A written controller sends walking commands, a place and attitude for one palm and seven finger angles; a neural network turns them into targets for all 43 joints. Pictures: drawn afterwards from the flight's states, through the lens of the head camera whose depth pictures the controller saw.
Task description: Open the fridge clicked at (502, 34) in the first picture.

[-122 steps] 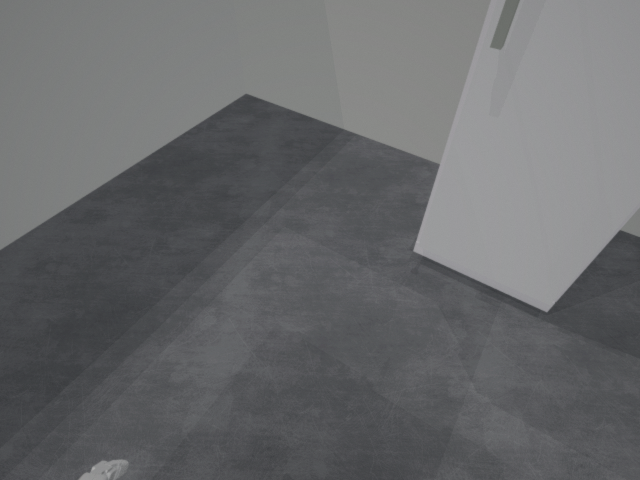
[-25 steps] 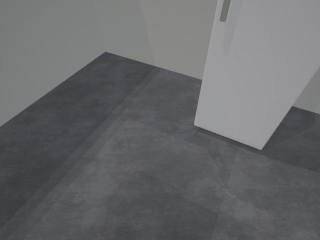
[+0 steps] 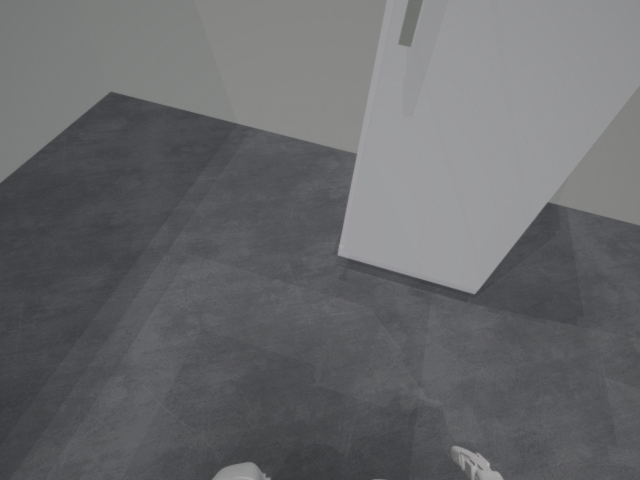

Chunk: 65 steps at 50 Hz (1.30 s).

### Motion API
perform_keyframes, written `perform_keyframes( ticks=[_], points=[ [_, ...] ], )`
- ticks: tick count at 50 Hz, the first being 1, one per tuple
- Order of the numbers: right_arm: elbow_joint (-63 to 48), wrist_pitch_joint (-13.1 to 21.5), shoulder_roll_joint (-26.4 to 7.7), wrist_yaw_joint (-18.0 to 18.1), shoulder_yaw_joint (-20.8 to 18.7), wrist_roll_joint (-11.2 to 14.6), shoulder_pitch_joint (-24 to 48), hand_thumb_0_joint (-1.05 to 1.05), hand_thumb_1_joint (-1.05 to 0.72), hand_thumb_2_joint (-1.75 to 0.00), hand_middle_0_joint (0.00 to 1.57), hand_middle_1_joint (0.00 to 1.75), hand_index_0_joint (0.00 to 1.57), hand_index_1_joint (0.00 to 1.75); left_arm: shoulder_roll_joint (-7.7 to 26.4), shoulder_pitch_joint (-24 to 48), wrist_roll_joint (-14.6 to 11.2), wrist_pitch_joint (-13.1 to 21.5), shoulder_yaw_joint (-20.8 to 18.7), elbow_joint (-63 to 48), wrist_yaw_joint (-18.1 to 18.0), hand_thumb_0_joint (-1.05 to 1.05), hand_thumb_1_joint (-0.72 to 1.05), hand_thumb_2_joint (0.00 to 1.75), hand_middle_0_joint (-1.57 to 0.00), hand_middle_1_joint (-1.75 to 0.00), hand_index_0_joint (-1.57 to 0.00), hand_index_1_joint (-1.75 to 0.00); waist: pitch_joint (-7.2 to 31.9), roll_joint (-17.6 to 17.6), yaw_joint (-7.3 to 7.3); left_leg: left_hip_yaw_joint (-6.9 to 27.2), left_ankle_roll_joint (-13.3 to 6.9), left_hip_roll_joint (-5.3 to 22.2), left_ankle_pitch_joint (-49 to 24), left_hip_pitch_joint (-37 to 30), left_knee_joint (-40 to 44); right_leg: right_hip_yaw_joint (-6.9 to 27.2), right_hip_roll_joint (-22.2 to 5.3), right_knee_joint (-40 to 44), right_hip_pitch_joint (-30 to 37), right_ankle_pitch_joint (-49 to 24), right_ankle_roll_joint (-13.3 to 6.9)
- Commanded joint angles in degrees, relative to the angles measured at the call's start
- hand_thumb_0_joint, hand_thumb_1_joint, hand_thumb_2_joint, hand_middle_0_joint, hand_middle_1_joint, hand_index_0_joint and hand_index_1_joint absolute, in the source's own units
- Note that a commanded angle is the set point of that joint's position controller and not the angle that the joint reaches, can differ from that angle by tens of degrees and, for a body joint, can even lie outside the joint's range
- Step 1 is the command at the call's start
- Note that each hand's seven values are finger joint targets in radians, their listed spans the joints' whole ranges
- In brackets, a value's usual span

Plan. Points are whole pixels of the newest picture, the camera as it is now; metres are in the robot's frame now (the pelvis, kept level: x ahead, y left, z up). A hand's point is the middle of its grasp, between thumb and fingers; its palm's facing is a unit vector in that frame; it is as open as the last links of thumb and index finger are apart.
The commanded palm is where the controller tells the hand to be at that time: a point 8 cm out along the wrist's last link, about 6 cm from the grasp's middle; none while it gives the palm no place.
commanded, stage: walk to a spot facing it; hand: left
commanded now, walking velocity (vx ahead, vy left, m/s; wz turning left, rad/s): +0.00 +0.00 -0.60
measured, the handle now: out of the picture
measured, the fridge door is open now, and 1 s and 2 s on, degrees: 0 0 0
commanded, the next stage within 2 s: take the last steps up to it in 0.08 s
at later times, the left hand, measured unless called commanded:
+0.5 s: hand (245, 382) +0.26 +0.14 -0.15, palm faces -0.24 -0.95 -0.21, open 7.3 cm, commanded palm none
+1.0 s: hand (275, 321) +0.38 +0.11 -0.16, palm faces -0.28 -0.95 -0.17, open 7.3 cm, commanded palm none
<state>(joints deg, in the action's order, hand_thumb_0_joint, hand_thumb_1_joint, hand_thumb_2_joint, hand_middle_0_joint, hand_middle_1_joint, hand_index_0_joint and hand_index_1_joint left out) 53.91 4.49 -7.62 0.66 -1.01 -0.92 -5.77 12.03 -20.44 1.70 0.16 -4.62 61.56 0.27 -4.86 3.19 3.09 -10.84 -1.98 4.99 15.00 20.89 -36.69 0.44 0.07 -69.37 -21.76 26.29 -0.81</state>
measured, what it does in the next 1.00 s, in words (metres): walks ahead, turning right: right foot, then left foot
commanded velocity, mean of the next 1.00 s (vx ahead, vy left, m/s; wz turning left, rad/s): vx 0.23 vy -0.07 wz -0.13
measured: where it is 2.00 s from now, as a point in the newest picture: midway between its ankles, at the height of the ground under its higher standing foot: (369, 426)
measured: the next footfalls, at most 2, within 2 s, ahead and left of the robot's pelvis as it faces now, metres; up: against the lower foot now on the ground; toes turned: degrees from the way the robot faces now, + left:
right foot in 0.34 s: +0.15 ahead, -0.13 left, +0.00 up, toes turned -18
left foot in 0.66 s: +0.27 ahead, +0.09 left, +0.00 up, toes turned -3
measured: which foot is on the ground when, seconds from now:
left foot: down 0.00-0.34, up 0.36-0.64, down 0.66-1.00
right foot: up 0.00-0.32, down 0.34-0.66, up 0.68-1.00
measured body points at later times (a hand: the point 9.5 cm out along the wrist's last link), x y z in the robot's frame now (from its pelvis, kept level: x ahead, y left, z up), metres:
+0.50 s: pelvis +0.12 -0.02 +0.01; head +0.14 -0.03 +0.46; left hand +0.27 +0.19 -0.13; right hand +0.08 -0.26 -0.14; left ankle +0.12 +0.11 -0.65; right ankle +0.11 -0.12 -0.72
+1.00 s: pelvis +0.28 -0.05 +0.02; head +0.32 -0.05 +0.47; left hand +0.39 +0.16 -0.14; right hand +0.14 -0.22 -0.13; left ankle +0.23 +0.09 -0.72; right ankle +0.33 -0.21 -0.69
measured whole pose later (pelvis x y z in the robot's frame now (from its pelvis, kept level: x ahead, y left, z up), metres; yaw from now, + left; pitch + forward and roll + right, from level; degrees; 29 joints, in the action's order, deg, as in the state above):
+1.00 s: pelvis +0.28 -0.05 +0.02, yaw -16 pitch +0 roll +0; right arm 65.2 3.1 -5.2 1.1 -2.0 -1.6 -24.8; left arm 10.8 -11.4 1.8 -0.4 -3.6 61.4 1.3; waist -3.7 1.5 -2.5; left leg -12.1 2.2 5.3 18.4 1.5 -20.6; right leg -5.2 -5.8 -42.0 -28.7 13.2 0.1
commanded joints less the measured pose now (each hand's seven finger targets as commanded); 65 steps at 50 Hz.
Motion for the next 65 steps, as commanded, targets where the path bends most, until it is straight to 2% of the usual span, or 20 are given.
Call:
perform_keyframes(
  ticks=[1, 13, 15, 17, 20, 23, 30, 31, 33, 34, 36, 40, 49, 52, 53, 54, 55, 58, 61, 65],
  points=[
    [-0.1, -0.2, -8.9, 1.2, -2.3, -0.3, -6.4, 0.0, -0.9, -0.9, 0.2, 0.3, 0.2, 0.3, 0.4, -1.2, 0.0, -1.1, -0.8, -6.6, 1.5, 0.0, 0.9, 0.9, -0.2, -0.3, -0.2, -0.3, 3.3, -11.2, -1.12, 9.1, -5.0, 15.9, -12.4, -4.0, 21.3, -1.4, -5.7, -2.6, -8.5, -6.3, 1.8],
    [0.1, -2.4, -14.0, -0.1, -4.3, -1.2, -10.2, 0.0, -0.9, -0.9, 0.2, 0.3, 0.2, 0.3, 2.6, 12.9, 0.5, -1.2, -0.1, -14.3, 1.7, 0.0, 0.9, 0.9, -0.2, -0.3, -0.2, -0.3, 4.4, -8.3, -4.76, 1.9, -4.1, 17.4, -11.7, -9.3, 14.1, -7.8, -2.9, 31.0, 2.0, -9.0, 1.5],
    [0.0, -2.6, -14.1, -0.4, -3.8, -1.0, -10.1, 0.0, -0.9, -0.9, 0.2, 0.3, 0.2, 0.3, 4.9, 6.9, 0.5, -0.2, -0.3, -12.2, 1.5, 0.0, 0.9, 0.9, -0.2, -0.3, -0.2, -0.3, 7.4, -4.6, -1.08, -0.9, -0.9, 14.2, -12.4, -5.9, 2.1, -8.9, -1.3, 40.3, 13.9, -12.7, -0.2],
    [-3.9, -2.7, -8.7, -0.7, -1.9, 0.0, -7.4, 0.0, -0.9, -0.9, 0.2, 0.3, 0.2, 0.3, 15.8, -4.2, -0.2, 1.1, -2.2, -8.8, 0.1, 0.0, 0.9, 0.9, -0.2, -0.3, -0.2, -0.3, 14.4, 15.6, 3.51, -2.3, 5.1, 0.8, 22.4, 19.1, -29.1, 23.4, -24.3, 48.7, 34.0, -31.8, -12.1],
    [-3.1, -3.1, -10.5, -0.5, -2.4, -0.5, -3.0, 0.0, -0.9, -0.9, 0.2, 0.3, 0.2, 0.3, 11.4, 3.0, -0.5, 1.2, -1.1, -9.5, -1.2, 0.0, 0.9, 0.9, -0.2, -0.3, -0.2, -0.3, 7.8, 2.9, 0.69, 8.7, 4.2, 4.4, 12.9, 19.6, -35.7, 16.0, -19.9, 52.2, 21.1, -17.6, -12.7],
    [-0.2, -4.3, -8.6, -1.1, -2.4, -1.0, -9.9, 0.0, -0.9, -0.9, 0.2, 0.3, 0.2, 0.3, 9.1, 10.1, 0.0, 1.8, -0.1, -10.1, -1.0, 0.0, 0.9, 0.9, -0.2, -0.3, -0.2, -0.3, 4.1, 3.5, -4.64, 6.0, 5.2, 4.0, 7.6, 8.6, -25.0, 5.5, -14.7, 54.9, 7.1, -13.5, -8.9],
    [2.3, -2.4, -6.1, -1.0, -2.0, -0.9, -15.5, 0.0, -0.9, -0.9, 0.2, 0.3, 0.2, 0.3, 8.2, 7.1, -0.7, 1.6, -0.3, -5.5, -0.2, 0.0, 0.9, 0.9, -0.2, -0.3, -0.2, -0.3, 4.8, 1.9, -5.81, 0.3, 4.2, -0.3, -0.5, -9.0, 4.7, 3.0, -10.3, 49.5, 5.1, -4.6, -6.9],
    [4.1, -1.9, -7.4, -0.7, -2.2, -0.9, -19.4, 0.0, -0.9, -0.9, 0.2, 0.3, 0.2, 0.3, 6.4, 6.8, -0.9, 1.4, 0.1, -5.2, 0.0, 0.0, 0.9, 0.9, -0.2, -0.3, -0.2, -0.3, 5.1, -2.9, -7.26, 1.5, 4.1, 0.7, -0.3, -15.9, 9.0, 1.2, -7.9, 44.0, 1.1, -2.2, -5.5],
    [5.9, -1.6, -16.8, 0.3, -4.2, -1.5, -28.4, 0.0, -0.9, -0.9, 0.2, 0.3, 0.2, 0.3, 0.9, 7.6, -0.7, 1.2, 1.3, -7.8, 0.9, 0.0, 0.9, 0.9, -0.2, -0.3, -0.2, -0.3, 3.8, -23.4, -10.17, 33.9, -4.2, 22.1, 17.1, -21.8, 26.2, -5.9, 1.2, 15.3, -15.2, 6.7, -1.0],
    [7.0, -1.6, -16.0, 1.1, -4.1, -1.7, -28.4, 0.0, -0.9, -0.9, 0.2, 0.3, 0.2, 0.3, 2.9, 11.1, 0.2, 0.9, 0.6, -8.6, 0.8, 0.0, 0.9, 0.9, -0.2, -0.3, -0.2, -0.3, 1.1, -20.1, -10.67, 38.3, -5.7, 24.0, 17.7, -19.7, 29.2, -0.8, -0.7, 5.6, -19.4, 4.3, -1.4],
    [5.9, -0.9, -11.0, 1.3, -2.7, -1.2, -22.6, 0.0, -0.9, -0.9, 0.2, 0.3, 0.2, 0.3, 3.4, 10.8, 0.3, 1.3, 0.0, -6.7, 1.5, 0.0, 0.9, 0.9, -0.2, -0.3, -0.2, -0.3, -2.1, -11.3, -7.59, 27.7, -5.1, 19.9, 6.5, -16.3, 27.3, 1.2, -4.9, 0.7, -19.9, -5.8, -0.9],
    [7.0, 0.4, -8.0, 1.5, -2.0, -0.6, -20.0, 0.0, -0.9, -0.9, 0.2, 0.3, 0.2, 0.3, 0.6, 5.9, 0.0, 0.5, 0.6, -3.2, 1.7, 0.0, 0.9, 0.9, -0.2, -0.3, -0.2, -0.3, 0.5, -10.0, -4.2, 11.5, -4.5, 14.1, -15.4, -17.0, 25.0, -1.2, -5.8, 5.8, -14.8, -11.8, 1.1],
    [9.9, -1.1, -8.2, 0.8, -3.3, -1.0, -21.7, 0.0, -0.9, -0.9, 0.2, 0.3, 0.2, 0.3, -1.3, 12.5, -0.3, 1.1, 1.1, -4.6, 1.5, 0.0, 0.9, 0.9, -0.2, -0.3, -0.2, -0.3, -1.5, -13.3, -5.96, 5.3, -4.4, 12.8, -17.4, -16.3, 21.5, -8.0, -4.4, 32.4, -5.7, -13.6, 0.5],
    [9.9, -1.6, -8.4, 0.6, -3.5, -0.5, -19.2, 0.0, -0.9, -0.9, 0.2, 0.3, 0.2, 0.3, 1.6, 0.9, -0.1, 2.2, 0.2, -0.5, 1.1, 0.0, 0.9, 0.9, -0.2, -0.3, -0.2, -0.3, 4.7, -8.9, -0.16, 2.4, -1.6, 9.7, -18.5, -12.2, 7.8, -10.0, -1.5, 41.2, 13.2, -18.1, -0.9],
    [9.8, -1.5, -6.7, 0.1, -3.2, 0.0, -20.1, 0.0, -0.9, -0.9, 0.2, 0.3, 0.2, 0.3, 5.7, -5.6, 0.1, 3.0, -0.7, 1.6, 0.5, 0.0, 0.9, 0.9, -0.2, -0.3, -0.2, -0.3, 8.6, -0.1, 2.39, 0.5, 0.3, 6.8, -12.1, -3.2, -4.4, -3.3, -7.1, 43.1, 25.5, -17.8, -2.8],
    [8.3, -1.3, -1.9, -0.1, -2.0, 0.6, -21.9, 0.0, -0.9, -0.9, 0.2, 0.3, 0.2, 0.3, 11.7, -10.9, 0.1, 3.3, -2.1, 2.8, -0.3, 0.0, 0.9, 0.9, -0.2, -0.3, -0.2, -0.3, 14.3, 15.9, 3.29, -0.4, 2.3, -1.4, 17.2, 9.2, -22.5, 17.2, -22.6, 48.3, 35.0, -21.7, -8.1],
    [7.3, -2.2, -4.2, 0.2, -2.2, 0.8, -19.4, 0.0, -0.9, -0.9, 0.2, 0.3, 0.2, 0.3, 12.6, -10.6, -0.9, 3.2, -1.8, 2.5, -0.6, 0.0, 0.9, 0.9, -0.2, -0.3, -0.2, -0.3, 15.2, 14.3, 3.26, 7.1, 1.2, -1.1, 21.4, 9.7, -31.6, 21.9, -25.2, 54.1, 28.8, -16.5, -10.6],
    [7.3, -2.8, -3.3, -0.1, -2.7, -0.3, -14.3, 0.0, -0.9, -0.9, 0.2, 0.3, 0.2, 0.3, 4.3, 3.4, -0.6, 2.7, 0.1, -1.0, -1.6, 0.0, 0.9, 0.9, -0.2, -0.3, -0.2, -0.3, 3.4, 0.1, -1.71, 9.6, 1.2, 4.1, 8.5, 10.4, -34.2, 9.8, -20.3, 57.3, 11.2, -8.9, -9.4],
    [9.0, -4.0, -0.4, 0.3, -1.4, -0.4, -17.8, 0.0, -0.9, -0.9, 0.2, 0.3, 0.2, 0.3, 0.7, 6.8, -0.2, 3.3, 1.8, -2.0, -2.1, 0.0, 0.9, 0.9, -0.2, -0.3, -0.2, -0.3, 3.5, 0.6, -5.17, 8.3, 3.2, 3.2, 6.8, 2.0, -20.6, -0.1, -17.2, 55.3, 4.3, -31.7, -8.1],
    [8.3, -4.4, -0.3, 0.6, -0.4, 0.5, -15.6, 0.0, -0.9, -0.9, 0.2, 0.3, 0.2, 0.3, 3.5, 6.3, -0.4, 2.3, 1.6, -1.7, -2.6, 0.0, 0.9, 0.9, -0.2, -0.3, -0.2, -0.3, 7.0, 1.7, -3.77, 6.4, 4.1, -0.2, 3.7, -2.1, -3.2, -2.2, -15.7, 49.0, 11.6, -48.0, -8.8]
  ],
)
